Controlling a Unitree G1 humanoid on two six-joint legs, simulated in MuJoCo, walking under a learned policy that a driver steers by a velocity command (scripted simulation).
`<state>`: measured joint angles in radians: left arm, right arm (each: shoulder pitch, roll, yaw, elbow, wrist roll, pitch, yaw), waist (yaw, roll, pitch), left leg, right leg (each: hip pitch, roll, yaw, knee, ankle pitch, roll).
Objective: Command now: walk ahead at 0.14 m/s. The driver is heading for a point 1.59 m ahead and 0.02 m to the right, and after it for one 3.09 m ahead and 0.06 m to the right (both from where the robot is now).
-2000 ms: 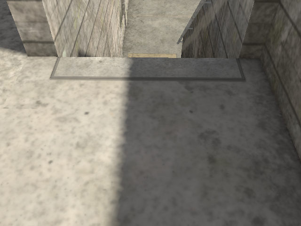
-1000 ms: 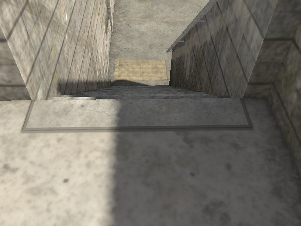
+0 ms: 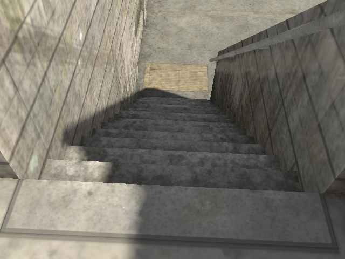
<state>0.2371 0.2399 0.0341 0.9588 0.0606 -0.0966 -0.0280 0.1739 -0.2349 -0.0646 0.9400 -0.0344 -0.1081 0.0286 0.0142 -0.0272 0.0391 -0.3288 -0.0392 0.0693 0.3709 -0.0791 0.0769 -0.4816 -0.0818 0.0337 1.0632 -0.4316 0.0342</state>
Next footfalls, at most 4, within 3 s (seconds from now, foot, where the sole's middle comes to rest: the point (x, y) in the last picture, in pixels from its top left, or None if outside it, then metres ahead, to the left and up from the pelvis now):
0.14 right None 0.11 -0.16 -0.78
0.72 right None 0.04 -0.14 -0.78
1.04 left None -0.08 0.09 -0.78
2.52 left None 0.40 0.07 -0.78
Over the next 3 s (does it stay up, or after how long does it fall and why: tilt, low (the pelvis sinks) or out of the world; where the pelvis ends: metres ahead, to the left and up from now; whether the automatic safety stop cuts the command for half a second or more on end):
stays up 0.46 -0.04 -0.02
